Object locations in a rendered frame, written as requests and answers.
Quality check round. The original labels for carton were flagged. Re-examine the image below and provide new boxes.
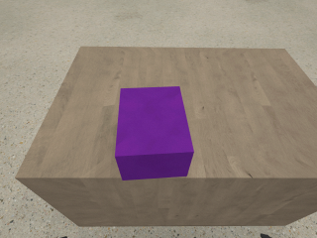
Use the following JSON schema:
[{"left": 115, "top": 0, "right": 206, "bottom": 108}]
[{"left": 115, "top": 86, "right": 194, "bottom": 180}]

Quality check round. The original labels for pedestal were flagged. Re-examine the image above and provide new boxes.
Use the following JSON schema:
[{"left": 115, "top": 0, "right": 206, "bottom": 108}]
[{"left": 15, "top": 46, "right": 317, "bottom": 227}]

